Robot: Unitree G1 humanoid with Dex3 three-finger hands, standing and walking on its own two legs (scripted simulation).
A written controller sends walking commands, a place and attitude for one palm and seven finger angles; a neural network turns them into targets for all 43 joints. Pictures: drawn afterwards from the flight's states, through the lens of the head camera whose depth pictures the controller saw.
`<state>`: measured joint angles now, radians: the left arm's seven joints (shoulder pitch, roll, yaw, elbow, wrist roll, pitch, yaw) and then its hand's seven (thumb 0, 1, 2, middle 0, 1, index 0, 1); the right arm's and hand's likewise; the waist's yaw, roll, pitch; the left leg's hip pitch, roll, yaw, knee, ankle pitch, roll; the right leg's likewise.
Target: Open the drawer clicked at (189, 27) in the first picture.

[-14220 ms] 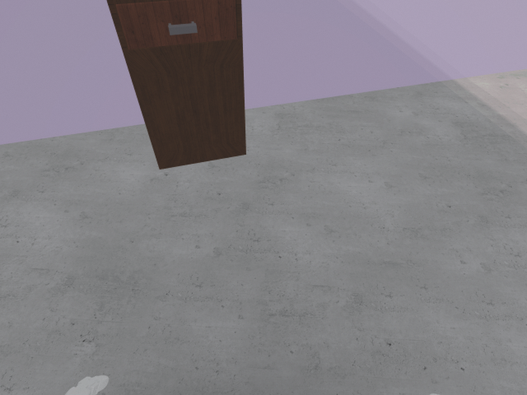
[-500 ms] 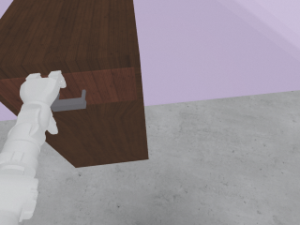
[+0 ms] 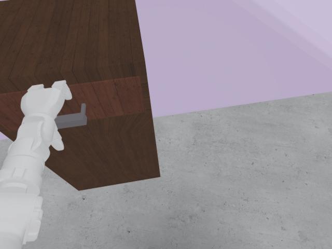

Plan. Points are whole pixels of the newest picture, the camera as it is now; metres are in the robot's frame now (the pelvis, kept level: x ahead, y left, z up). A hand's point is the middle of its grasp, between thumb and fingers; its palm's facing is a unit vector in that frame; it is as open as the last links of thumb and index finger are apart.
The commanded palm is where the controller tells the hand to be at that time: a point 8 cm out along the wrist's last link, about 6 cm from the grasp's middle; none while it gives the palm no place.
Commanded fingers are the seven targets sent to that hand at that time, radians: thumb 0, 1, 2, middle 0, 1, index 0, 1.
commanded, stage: move the hooked fingers above the handle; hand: left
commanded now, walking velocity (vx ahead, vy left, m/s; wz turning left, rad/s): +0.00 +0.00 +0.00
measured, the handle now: (67, 114) +0.48 +0.30 -0.01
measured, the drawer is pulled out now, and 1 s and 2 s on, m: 0.00 0.00 0.00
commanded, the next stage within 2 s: lower the fingers behind the handle in 1.02 s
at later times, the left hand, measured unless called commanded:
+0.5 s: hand (55, 115) +0.44 +0.30 +0.05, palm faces -0.08 +0.00 -1.00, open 13.7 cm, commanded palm +0.42 +0.29 +0.11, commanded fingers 0.00 -0.50 0.30 -0.30 -1.20 -0.30 -1.20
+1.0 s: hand (52, 116) +0.43 +0.30 +0.05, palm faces -0.07 -0.02 -1.00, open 13.8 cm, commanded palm +0.41 +0.30 +0.11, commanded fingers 0.00 -0.50 0.30 -0.30 -1.20 -0.30 -1.20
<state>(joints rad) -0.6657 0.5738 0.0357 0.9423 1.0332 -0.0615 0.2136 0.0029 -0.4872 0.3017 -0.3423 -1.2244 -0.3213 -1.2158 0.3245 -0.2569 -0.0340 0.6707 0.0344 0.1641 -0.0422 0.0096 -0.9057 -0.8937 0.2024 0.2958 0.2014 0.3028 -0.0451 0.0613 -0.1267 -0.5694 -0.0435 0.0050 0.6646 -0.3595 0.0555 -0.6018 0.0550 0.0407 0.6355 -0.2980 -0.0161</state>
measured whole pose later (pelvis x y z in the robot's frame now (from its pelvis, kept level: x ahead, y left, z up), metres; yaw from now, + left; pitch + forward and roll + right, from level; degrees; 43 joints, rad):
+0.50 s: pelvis +0.00 +0.01 +0.00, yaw +1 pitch +15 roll -1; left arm -0.73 0.56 -0.04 0.97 1.04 -0.05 0.20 0.00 -0.49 0.30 -0.33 -1.21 -0.33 -1.24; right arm 0.32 -0.27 -0.04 0.67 0.03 0.15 -0.04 0.01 -0.91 -0.89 0.20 0.30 0.20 0.30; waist -0.04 0.05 -0.13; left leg -0.59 -0.05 -0.02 0.69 -0.37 0.06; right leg -0.60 0.04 0.02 0.64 -0.31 -0.01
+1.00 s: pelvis +0.00 +0.00 +0.00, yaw +1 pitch +15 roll -1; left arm -0.67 0.59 0.03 0.93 1.03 -0.09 0.20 0.00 -0.49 0.30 -0.34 -1.21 -0.33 -1.21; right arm 0.32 -0.26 -0.04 0.67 0.03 0.15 -0.05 0.01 -0.91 -0.89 0.20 0.30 0.20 0.30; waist -0.05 0.05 -0.12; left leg -0.57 -0.04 -0.01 0.68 -0.37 0.05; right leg -0.59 0.05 0.02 0.63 -0.31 -0.02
